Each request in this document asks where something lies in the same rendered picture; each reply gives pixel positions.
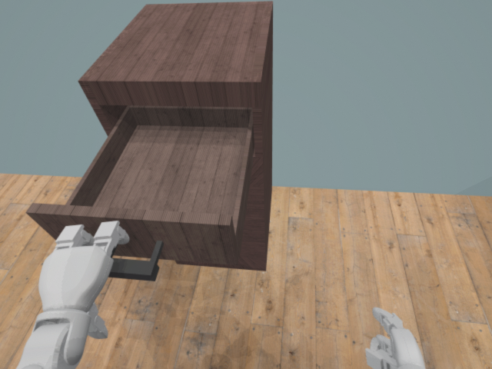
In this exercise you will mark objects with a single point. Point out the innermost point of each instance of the cabinet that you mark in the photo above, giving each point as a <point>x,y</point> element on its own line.
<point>217,54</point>

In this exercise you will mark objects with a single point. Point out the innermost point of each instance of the robot right hand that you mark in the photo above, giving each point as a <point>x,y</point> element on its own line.
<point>399,350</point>

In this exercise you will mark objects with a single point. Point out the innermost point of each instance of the robot left hand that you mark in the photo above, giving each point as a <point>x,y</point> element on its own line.
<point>74,274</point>

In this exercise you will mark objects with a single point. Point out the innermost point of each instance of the handle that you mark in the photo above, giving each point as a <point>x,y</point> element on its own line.
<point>136,269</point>

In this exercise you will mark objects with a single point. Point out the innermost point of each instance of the left robot forearm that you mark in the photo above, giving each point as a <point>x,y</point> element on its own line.
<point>57,340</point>

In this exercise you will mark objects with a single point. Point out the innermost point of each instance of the drawer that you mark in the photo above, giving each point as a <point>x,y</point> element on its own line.
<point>177,174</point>

